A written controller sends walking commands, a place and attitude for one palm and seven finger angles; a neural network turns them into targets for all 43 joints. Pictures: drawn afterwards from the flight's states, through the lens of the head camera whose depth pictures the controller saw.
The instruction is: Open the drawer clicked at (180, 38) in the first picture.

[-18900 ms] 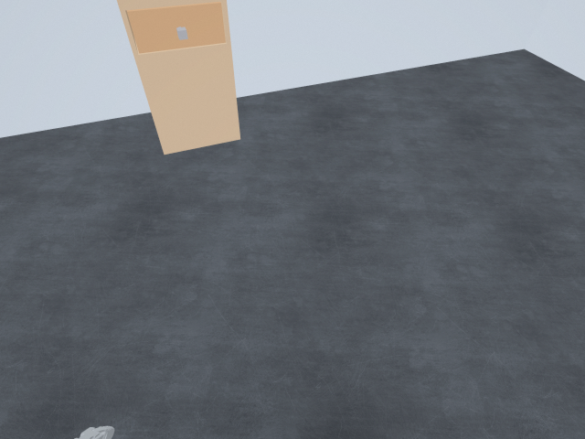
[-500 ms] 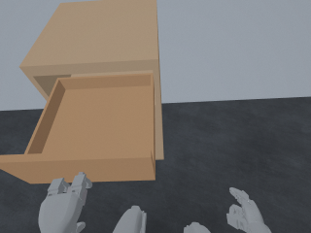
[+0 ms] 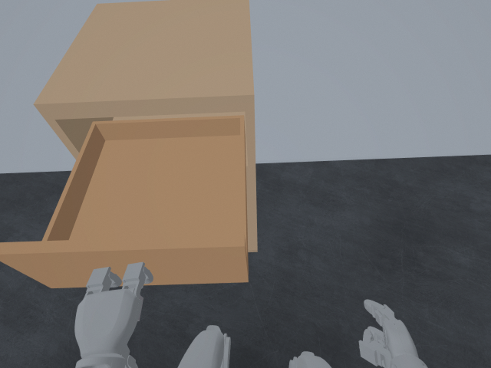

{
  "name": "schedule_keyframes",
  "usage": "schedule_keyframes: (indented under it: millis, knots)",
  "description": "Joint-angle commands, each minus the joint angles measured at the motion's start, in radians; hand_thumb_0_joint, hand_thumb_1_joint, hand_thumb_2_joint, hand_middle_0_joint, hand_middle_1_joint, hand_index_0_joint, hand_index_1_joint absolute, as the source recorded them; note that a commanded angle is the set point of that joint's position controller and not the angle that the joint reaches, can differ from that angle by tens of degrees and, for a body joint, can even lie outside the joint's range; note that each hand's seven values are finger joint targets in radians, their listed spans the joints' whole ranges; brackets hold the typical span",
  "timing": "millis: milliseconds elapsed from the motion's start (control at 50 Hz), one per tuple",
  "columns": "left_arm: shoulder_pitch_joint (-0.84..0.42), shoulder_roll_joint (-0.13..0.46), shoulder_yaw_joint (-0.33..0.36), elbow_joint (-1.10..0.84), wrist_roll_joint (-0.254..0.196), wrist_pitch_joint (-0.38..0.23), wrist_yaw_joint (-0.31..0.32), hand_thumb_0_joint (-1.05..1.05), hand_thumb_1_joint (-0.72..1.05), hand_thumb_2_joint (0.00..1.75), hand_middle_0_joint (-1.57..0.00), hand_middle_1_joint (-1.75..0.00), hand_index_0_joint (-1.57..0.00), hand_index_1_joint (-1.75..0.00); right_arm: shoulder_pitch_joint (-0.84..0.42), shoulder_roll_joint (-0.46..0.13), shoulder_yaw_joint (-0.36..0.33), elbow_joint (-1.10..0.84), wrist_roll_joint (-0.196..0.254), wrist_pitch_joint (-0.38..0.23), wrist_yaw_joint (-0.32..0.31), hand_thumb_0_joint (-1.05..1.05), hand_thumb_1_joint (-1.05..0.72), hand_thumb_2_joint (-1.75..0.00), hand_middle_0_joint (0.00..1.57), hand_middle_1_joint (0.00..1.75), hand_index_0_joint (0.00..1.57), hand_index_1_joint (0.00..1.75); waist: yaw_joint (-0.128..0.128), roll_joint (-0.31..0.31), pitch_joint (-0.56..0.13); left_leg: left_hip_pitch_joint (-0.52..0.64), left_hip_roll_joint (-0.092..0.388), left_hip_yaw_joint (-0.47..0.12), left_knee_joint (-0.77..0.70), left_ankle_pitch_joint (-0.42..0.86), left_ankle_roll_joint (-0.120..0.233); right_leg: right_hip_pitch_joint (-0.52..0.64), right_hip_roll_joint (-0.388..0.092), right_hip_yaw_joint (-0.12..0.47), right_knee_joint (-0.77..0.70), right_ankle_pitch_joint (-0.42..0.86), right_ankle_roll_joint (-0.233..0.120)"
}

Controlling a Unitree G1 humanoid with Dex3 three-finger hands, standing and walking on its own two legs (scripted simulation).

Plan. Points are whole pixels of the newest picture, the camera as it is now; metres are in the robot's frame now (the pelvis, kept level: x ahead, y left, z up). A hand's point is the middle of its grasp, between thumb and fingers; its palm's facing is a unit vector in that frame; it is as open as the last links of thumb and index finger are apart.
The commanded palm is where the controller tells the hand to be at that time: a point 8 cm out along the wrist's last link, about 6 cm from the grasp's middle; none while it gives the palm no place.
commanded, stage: lift the hand off the handle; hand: left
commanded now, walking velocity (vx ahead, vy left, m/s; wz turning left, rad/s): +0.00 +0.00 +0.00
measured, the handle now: (129, 294) +0.24 +0.22 -0.03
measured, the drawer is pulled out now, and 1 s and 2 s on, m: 0.30 0.30 0.30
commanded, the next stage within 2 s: none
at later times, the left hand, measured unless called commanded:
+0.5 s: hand (112, 318) +0.19 +0.23 -0.01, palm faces -0.03 -0.11 -0.99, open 13.8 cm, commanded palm +0.18 +0.22 +0.05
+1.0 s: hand (102, 314) +0.19 +0.23 +0.03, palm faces -0.03 -0.13 -0.99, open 13.8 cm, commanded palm +0.17 +0.22 +0.09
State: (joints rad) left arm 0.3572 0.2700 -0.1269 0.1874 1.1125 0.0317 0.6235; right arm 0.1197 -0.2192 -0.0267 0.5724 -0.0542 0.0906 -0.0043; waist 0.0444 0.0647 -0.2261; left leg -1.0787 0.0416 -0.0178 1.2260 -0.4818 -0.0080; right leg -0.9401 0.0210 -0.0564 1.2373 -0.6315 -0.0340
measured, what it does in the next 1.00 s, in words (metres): stands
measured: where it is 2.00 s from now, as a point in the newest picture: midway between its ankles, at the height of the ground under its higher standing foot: outside the picture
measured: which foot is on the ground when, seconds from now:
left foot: down 0.00-1.00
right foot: down 0.00-1.00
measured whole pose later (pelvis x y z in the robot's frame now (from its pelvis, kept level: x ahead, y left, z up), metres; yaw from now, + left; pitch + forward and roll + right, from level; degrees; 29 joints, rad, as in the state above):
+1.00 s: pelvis +0.02 +0.00 +0.04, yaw +0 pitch +13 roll -1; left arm 0.52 0.31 -0.11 -0.03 1.04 0.04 0.50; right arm 0.16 -0.22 -0.01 0.52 -0.04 0.11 0.03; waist 0.05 0.07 -0.19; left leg -0.80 0.04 0.01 1.02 -0.44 0.00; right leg -0.67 0.02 -0.03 1.02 -0.57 -0.03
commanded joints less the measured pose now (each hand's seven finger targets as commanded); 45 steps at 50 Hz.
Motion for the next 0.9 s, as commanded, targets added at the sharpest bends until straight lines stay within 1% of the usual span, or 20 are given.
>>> schedule_keyframes:
  millis: [0,40,100,140,200,220,260,340,380,400,460,500,520,540,580,720,740,800,820,880]
  knots:
    - [-0.057,0.140,0.085,-0.186,-0.010,0.019,0.029,0.00,-0.50,0.30,-0.30,-1.20,-0.30,-1.20,-0.085,-0.107,-0.037,-0.150,-0.002,-0.044,-0.012,0.00,-0.90,-0.90,0.20,0.30,0.20,0.30,-0.021,-0.061,-0.216,0.341,-0.049,0.016,-0.149,0.162,0.055,0.027,0.024,0.020,-0.258,0.283,-0.010]
    - [-0.059,0.142,0.077,-0.218,-0.010,0.020,0.029,0.00,-0.50,0.30,-0.30,-1.20,-0.30,-1.20,-0.083,-0.107,-0.037,-0.154,0.000,-0.045,-0.012,0.00,-0.90,-0.90,0.20,0.30,0.20,0.30,-0.018,-0.023,-0.218,0.371,-0.050,0.016,-0.161,0.173,0.054,0.030,0.026,0.017,-0.265,0.283,-0.013]
    - [-0.073,0.148,0.084,-0.238,-0.014,0.018,0.029,0.00,-0.50,0.30,-0.30,-1.20,-0.30,-1.20,-0.077,-0.107,-0.036,-0.150,-0.003,-0.047,-0.014,0.00,-0.90,-0.90,0.20,0.30,0.20,0.30,-0.028,-0.042,-0.221,0.390,-0.046,0.015,-0.166,0.188,0.056,0.038,0.027,0.017,-0.273,0.303,-0.011]
    - [-0.021,0.137,0.069,-0.259,-0.018,0.012,0.026,0.00,-0.50,0.30,-0.30,-1.20,-0.30,-1.20,-0.077,-0.107,-0.035,-0.162,-0.003,-0.049,-0.009,0.00,-0.90,-0.90,0.20,0.30,0.20,0.30,-0.018,-0.014,-0.214,0.407,-0.049,0.018,-0.175,0.205,0.055,0.051,0.027,0.014,-0.279,0.318,-0.014]
    - [0.016,0.148,0.089,-0.260,-0.020,0.011,0.022,0.00,-0.50,0.30,-0.30,-1.20,-0.30,-1.20,-0.077,-0.107,-0.034,-0.163,-0.004,-0.045,-0.005,0.00,-0.90,-0.90,0.20,0.30,0.20,0.30,-0.016,-0.036,-0.211,0.414,-0.047,0.017,-0.182,0.225,0.054,0.068,0.029,0.013,-0.281,0.346,-0.015]
    - [0.054,0.128,0.072,-0.264,-0.025,0.012,0.018,0.00,-0.50,0.30,-0.30,-1.20,-0.30,-1.20,-0.073,-0.107,-0.036,-0.172,-0.002,-0.047,-0.003,0.00,-0.90,-0.90,0.20,0.30,0.20,0.30,-0.014,-0.023,-0.189,0.413,-0.049,0.018,-0.190,0.228,0.055,0.085,0.029,0.008,-0.288,0.360,-0.017]
    - [0.051,0.133,0.077,-0.253,-0.027,0.018,0.011,0.00,-0.50,0.30,-0.30,-1.20,-0.30,-1.20,-0.074,-0.108,-0.036,-0.172,-0.002,-0.042,-0.001,0.00,-0.90,-0.90,0.20,0.30,0.20,0.30,-0.024,-0.063,-0.167,0.403,-0.048,0.018,-0.193,0.210,0.056,0.086,0.028,0.012,-0.301,0.353,-0.012]
    - [0.080,0.146,0.087,-0.273,-0.030,0.017,-0.003,0.00,-0.50,0.30,-0.30,-1.20,-0.30,-1.20,-0.081,-0.109,-0.033,-0.182,0.001,-0.035,0.008,0.00,-0.90,-0.90,0.20,0.30,0.20,0.30,-0.010,-0.043,-0.161,0.419,-0.049,0.020,-0.214,0.211,0.052,0.100,0.029,0.013,-0.311,0.345,-0.013]
    - [0.073,0.134,0.070,-0.299,-0.036,0.020,-0.010,0.00,-0.50,0.30,-0.30,-1.20,-0.30,-1.20,-0.077,-0.111,-0.034,-0.192,0.004,-0.038,0.009,0.00,-0.90,-0.90,0.20,0.30,0.20,0.30,-0.018,-0.022,-0.163,0.447,-0.046,0.018,-0.227,0.227,0.055,0.113,0.027,0.013,-0.323,0.356,-0.016]
    - [0.075,0.148,0.083,-0.298,-0.032,0.018,-0.011,0.00,-0.50,0.30,-0.30,-1.20,-0.30,-1.20,-0.075,-0.111,-0.033,-0.190,0.003,-0.035,0.011,0.00,-0.90,-0.90,0.20,0.30,0.20,0.30,-0.015,-0.042,-0.168,0.454,-0.045,0.019,-0.227,0.225,0.053,0.104,0.029,0.012,-0.321,0.347,-0.013]
    - [0.087,0.126,0.051,-0.317,-0.039,0.014,-0.026,0.00,-0.50,0.30,-0.30,-1.20,-0.30,-1.20,-0.076,-0.111,-0.032,-0.201,0.005,-0.034,0.012,0.00,-0.90,-0.90,0.20,0.30,0.20,0.30,-0.020,-0.025,-0.133,0.461,-0.047,0.016,-0.240,0.222,0.056,0.116,0.028,0.007,-0.336,0.345,-0.015]
    - [0.108,0.152,0.083,-0.322,-0.037,0.006,-0.030,0.00,-0.50,0.30,-0.30,-1.20,-0.30,-1.20,-0.076,-0.110,-0.029,-0.202,0.003,-0.033,0.016,0.00,-0.90,-0.90,0.20,0.30,0.20,0.30,-0.011,-0.042,-0.151,0.476,-0.044,0.018,-0.243,0.239,0.054,0.121,0.029,0.012,-0.335,0.361,-0.014]
    - [0.130,0.135,0.063,-0.334,-0.036,0.002,-0.032,0.00,-0.50,0.30,-0.30,-1.20,-0.30,-1.20,-0.072,-0.110,-0.031,-0.210,0.005,-0.032,0.017,0.00,-0.90,-0.90,0.20,0.30,0.20,0.30,-0.009,-0.022,-0.135,0.477,-0.046,0.016,-0.250,0.249,0.054,0.135,0.031,0.004,-0.333,0.371,-0.018]
    - [0.125,0.135,0.058,-0.344,-0.036,0.001,-0.035,0.00,-0.50,0.30,-0.30,-1.20,-0.30,-1.20,-0.077,-0.108,-0.028,-0.215,0.003,-0.029,0.023,0.00,-0.90,-0.90,0.20,0.30,0.20,0.30,-0.011,-0.037,-0.137,0.481,-0.046,0.016,-0.249,0.245,0.053,0.121,0.028,0.007,-0.338,0.360,-0.015]
    - [0.134,0.148,0.077,-0.350,-0.037,0.000,-0.035,0.00,-0.50,0.30,-0.30,-1.20,-0.30,-1.20,-0.075,-0.110,-0.028,-0.218,0.004,-0.030,0.024,0.00,-0.90,-0.90,0.20,0.30,0.20,0.30,-0.009,-0.026,-0.128,0.487,-0.044,0.013,-0.258,0.256,0.052,0.136,0.031,0.006,-0.341,0.370,-0.019]
    - [0.100,0.147,0.079,-0.366,-0.041,0.009,-0.038,0.00,-0.50,0.30,-0.30,-1.20,-0.30,-1.20,-0.076,-0.106,-0.029,-0.220,0.008,-0.026,0.022,0.00,-0.90,-0.90,0.20,0.30,0.20,0.30,-0.018,-0.037,-0.100,0.499,-0.046,0.018,-0.278,0.218,0.055,0.153,0.028,0.007,-0.373,0.345,-0.013]
    - [0.093,0.161,0.089,-0.376,-0.044,0.010,-0.042,0.00,-0.50,0.30,-0.30,-1.20,-0.30,-1.20,-0.080,-0.106,-0.027,-0.220,0.008,-0.026,0.024,0.00,-0.90,-0.90,0.20,0.30,0.20,0.30,-0.011,-0.033,-0.117,0.510,-0.048,0.021,-0.280,0.221,0.053,0.151,0.026,0.015,-0.378,0.341,-0.012]
    - [0.094,0.159,0.081,-0.388,-0.058,0.015,-0.060,0.00,-0.50,0.30,-0.30,-1.20,-0.30,-1.20,-0.079,-0.103,-0.024,-0.217,0.011,-0.026,0.022,0.00,-0.90,-0.90,0.20,0.30,0.20,0.30,-0.013,-0.045,-0.131,0.528,-0.049,0.024,-0.293,0.231,0.055,0.180,0.024,0.021,-0.393,0.359,-0.010]
    - [0.127,0.149,0.074,-0.377,-0.064,0.018,-0.067,0.00,-0.50,0.30,-0.30,-1.20,-0.30,-1.20,-0.074,-0.103,-0.027,-0.222,0.017,-0.029,0.018,0.00,-0.90,-0.90,0.20,0.30,0.20,0.30,-0.014,-0.041,-0.094,0.516,-0.050,0.025,-0.302,0.224,0.058,0.198,0.025,0.014,-0.402,0.367,-0.011]
    - [0.157,0.183,0.112,-0.380,-0.070,0.011,-0.084,0.00,-0.50,0.30,-0.30,-1.20,-0.30,-1.20,-0.074,-0.105,-0.022,-0.218,0.016,-0.027,0.018,0.00,-0.90,-0.90,0.20,0.30,0.20,0.30,-0.005,-0.050,-0.100,0.525,-0.048,0.027,-0.313,0.262,0.055,0.234,0.025,0.022,-0.408,0.428,-0.011]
